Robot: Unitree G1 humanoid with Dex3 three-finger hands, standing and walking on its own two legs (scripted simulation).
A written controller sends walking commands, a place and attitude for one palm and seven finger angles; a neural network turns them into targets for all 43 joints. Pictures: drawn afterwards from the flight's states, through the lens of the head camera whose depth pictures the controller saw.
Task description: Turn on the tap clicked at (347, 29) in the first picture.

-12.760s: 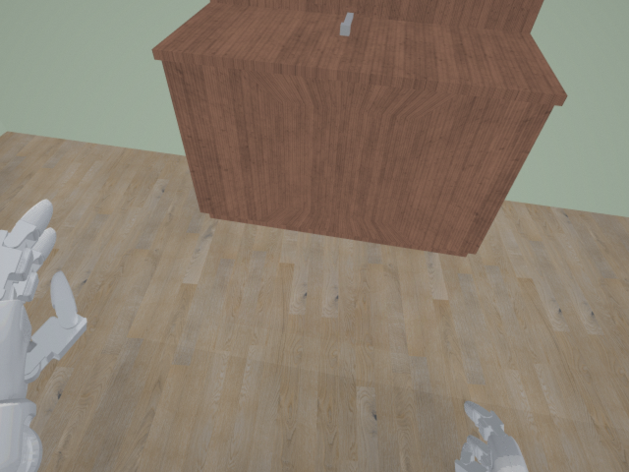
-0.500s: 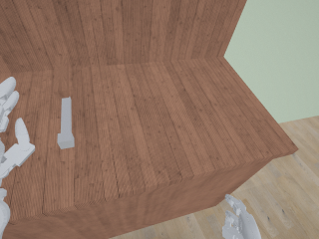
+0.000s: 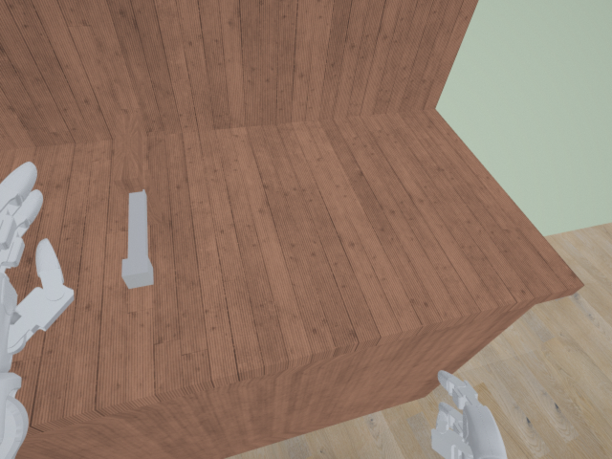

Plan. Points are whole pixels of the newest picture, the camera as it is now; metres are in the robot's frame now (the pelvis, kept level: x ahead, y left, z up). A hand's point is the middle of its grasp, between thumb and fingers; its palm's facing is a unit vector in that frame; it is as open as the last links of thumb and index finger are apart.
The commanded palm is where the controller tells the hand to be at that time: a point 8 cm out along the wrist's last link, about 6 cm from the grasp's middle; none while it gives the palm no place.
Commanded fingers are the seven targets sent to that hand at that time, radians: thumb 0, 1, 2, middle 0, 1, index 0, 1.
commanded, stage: look again from close up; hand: left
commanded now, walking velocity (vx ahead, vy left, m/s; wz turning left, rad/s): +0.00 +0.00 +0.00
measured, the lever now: (138, 272) +0.29 +0.24 +0.08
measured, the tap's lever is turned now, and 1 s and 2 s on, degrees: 0 0 0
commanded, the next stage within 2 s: shuffle to correct the standing spot in 0.14 s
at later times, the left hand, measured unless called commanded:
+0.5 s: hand (112, 300) +0.22 +0.21 +0.16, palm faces +0.39 -0.86 -0.34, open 7.4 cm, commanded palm +0.16 +0.24 +0.18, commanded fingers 0.00 0.90 0.90 -0.20 -0.30 -0.20 -0.30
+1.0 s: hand (160, 338) +0.18 +0.16 +0.17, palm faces +0.31 -0.85 -0.43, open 7.4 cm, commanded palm +0.12 +0.20 +0.18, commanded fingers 0.00 0.90 0.90 -0.20 -0.30 -0.20 -0.30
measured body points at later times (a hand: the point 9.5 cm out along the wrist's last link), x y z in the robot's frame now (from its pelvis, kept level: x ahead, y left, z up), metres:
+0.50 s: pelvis -0.01 -0.04 +0.00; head +0.01 -0.02 +0.45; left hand +0.19 +0.25 +0.18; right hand +0.17 -0.26 -0.07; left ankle +0.00 +0.06 -0.74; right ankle +0.03 -0.14 -0.74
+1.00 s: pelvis -0.04 -0.08 -0.01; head +0.01 -0.06 +0.44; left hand +0.16 +0.20 +0.19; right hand +0.13 -0.32 -0.09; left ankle -0.02 +0.05 -0.74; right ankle +0.03 -0.14 -0.74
